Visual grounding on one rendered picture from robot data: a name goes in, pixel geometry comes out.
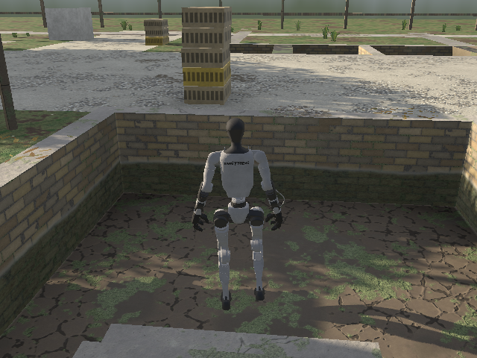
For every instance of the robot right hand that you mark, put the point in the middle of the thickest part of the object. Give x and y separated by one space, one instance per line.
277 218

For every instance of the robot left foot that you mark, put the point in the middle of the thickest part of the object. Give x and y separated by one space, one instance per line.
226 303

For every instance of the right robot forearm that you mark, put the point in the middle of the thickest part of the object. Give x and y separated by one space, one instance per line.
273 199

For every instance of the robot left upper arm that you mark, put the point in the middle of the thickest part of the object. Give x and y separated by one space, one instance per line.
209 171

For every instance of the robot torso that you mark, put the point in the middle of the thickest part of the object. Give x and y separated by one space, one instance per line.
237 181

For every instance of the robot left hand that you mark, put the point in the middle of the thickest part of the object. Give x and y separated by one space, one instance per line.
196 221

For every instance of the left robot forearm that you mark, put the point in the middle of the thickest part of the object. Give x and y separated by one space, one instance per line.
201 201

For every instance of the robot right upper arm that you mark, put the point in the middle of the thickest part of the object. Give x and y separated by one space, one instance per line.
260 157

